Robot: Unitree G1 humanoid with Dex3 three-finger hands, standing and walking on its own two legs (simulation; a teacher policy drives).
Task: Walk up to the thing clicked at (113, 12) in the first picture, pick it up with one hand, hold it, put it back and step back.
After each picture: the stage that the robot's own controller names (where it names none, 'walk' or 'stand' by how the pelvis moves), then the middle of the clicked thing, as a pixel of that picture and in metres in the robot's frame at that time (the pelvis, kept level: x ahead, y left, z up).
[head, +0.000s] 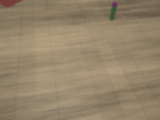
stand; (113, 11) +1.97 -0.53 -0.65
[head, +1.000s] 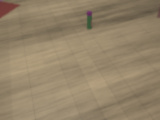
walk; (89, 20) +1.87 -0.05 -0.62
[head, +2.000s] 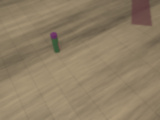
walk; (55, 43) +1.29 +0.30 -0.65
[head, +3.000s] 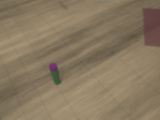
walk; (55, 74) +0.86 +0.27 -0.65
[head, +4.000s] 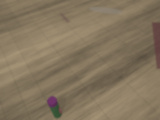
walk; (55, 107) +0.55 +0.25 -0.65
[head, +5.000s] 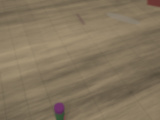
stand; (60, 114) +0.49 +0.12 -0.64
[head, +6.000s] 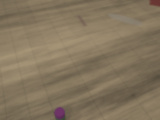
stand; (60, 118) +0.46 +0.13 -0.64
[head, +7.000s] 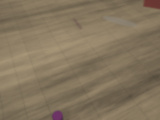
stand; out of the picture +0.46 +0.14 -0.66
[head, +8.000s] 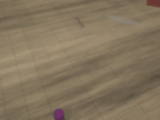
stand; out of the picture +0.46 +0.14 -0.66
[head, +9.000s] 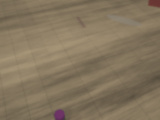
stand; out of the picture +0.46 +0.13 -0.66
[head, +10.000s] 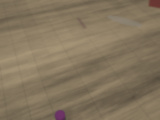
stand; out of the picture +0.46 +0.13 -0.66
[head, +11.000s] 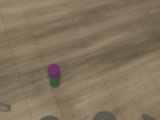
go down; (54, 77) +0.51 +0.10 -0.47
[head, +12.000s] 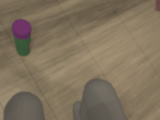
go down; (22, 40) +0.56 +0.14 -0.30
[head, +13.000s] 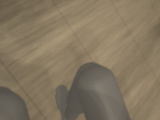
close in; out of the picture +0.56 +0.16 -0.22
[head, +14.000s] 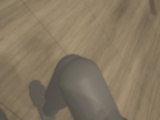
close; out of the picture +0.55 +0.20 -0.20
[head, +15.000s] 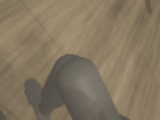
close; out of the picture +0.54 +0.19 -0.21
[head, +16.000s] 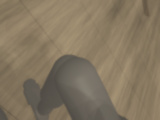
close; out of the picture +0.54 +0.19 -0.22
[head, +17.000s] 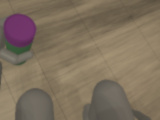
lift; (18, 45) +0.44 +0.18 -0.06
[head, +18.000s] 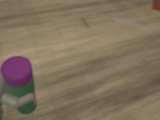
hold; (22, 90) +0.31 +0.18 +0.07
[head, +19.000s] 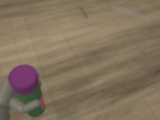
hold; (30, 95) +0.31 +0.16 +0.01
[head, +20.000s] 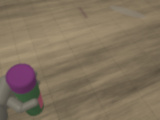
hold; (29, 94) +0.31 +0.17 +0.02
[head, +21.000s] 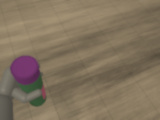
crouch; (32, 85) +0.34 +0.15 -0.02
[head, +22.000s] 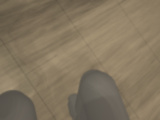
lower; out of the picture +0.55 +0.17 -0.07
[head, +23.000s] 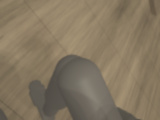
lower; out of the picture +0.52 +0.23 -0.20
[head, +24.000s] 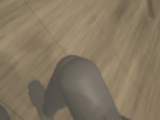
lower; out of the picture +0.52 +0.23 -0.21
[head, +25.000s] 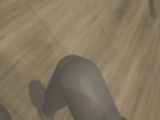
lower; out of the picture +0.52 +0.22 -0.21
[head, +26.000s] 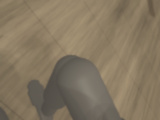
lower; out of the picture +0.52 +0.21 -0.21
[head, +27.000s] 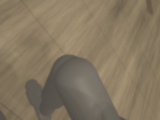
open; out of the picture +0.53 +0.20 -0.22
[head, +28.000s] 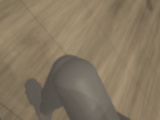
withdraw; out of the picture +0.51 +0.22 -0.21
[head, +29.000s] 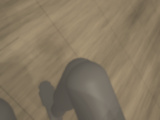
stand; out of the picture +0.53 +0.20 -0.21
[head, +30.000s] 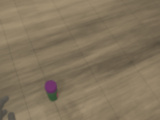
stand; (52, 91) +0.47 +0.12 -0.52
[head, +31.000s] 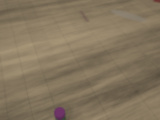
stand; (60, 118) +0.45 +0.11 -0.60
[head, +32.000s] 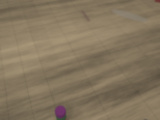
stand; (61, 117) +0.45 +0.10 -0.60
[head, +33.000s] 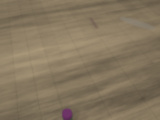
stand; out of the picture +0.47 +0.09 -0.64
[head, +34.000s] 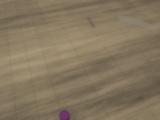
stand; out of the picture +0.46 +0.12 -0.66
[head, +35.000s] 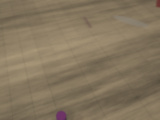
stand; out of the picture +0.45 +0.13 -0.66
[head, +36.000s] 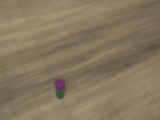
walk; (60, 89) +0.54 +0.09 -0.64
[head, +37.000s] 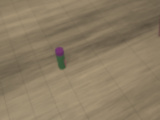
walk; (60, 59) +0.85 +0.17 -0.62
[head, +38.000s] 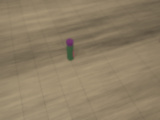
stand; (70, 50) +1.10 +0.11 -0.64
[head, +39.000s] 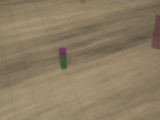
stand; (63, 58) +1.06 +0.14 -0.66
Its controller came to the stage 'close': yes
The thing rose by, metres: 0.67
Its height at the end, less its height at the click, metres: +0.00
